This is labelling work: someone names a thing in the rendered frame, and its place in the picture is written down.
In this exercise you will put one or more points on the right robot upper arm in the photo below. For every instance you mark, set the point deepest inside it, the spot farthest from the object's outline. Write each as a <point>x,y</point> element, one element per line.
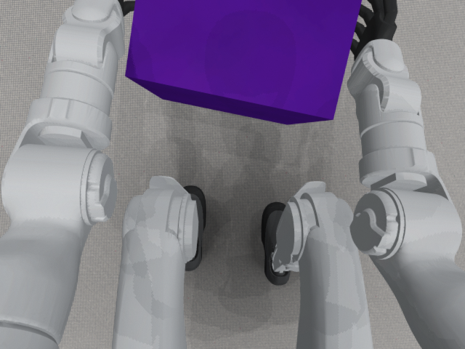
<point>412,238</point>

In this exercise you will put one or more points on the right robot hand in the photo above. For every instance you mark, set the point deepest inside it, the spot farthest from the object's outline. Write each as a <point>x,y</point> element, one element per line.
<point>380,23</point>

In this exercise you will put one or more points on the carton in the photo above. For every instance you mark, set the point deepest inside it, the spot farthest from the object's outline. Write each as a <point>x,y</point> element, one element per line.
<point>275,60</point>

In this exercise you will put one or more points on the robot left forearm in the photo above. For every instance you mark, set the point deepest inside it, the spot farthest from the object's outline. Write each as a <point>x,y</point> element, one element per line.
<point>79,80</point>

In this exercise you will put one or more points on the left robot upper arm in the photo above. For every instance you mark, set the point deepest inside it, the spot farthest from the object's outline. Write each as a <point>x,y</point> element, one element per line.
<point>53,195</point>

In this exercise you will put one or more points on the left robot hand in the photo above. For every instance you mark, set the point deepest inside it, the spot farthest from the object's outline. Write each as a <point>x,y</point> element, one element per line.
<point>126,6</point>

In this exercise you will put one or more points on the robot right shin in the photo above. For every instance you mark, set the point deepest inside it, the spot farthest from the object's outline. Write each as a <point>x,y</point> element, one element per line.
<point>281,260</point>

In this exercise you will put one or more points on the robot left thigh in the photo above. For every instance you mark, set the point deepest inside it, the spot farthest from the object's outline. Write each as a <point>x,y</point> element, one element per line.
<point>150,298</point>

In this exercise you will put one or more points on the robot right forearm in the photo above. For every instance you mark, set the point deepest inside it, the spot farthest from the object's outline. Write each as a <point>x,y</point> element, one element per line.
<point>388,109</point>

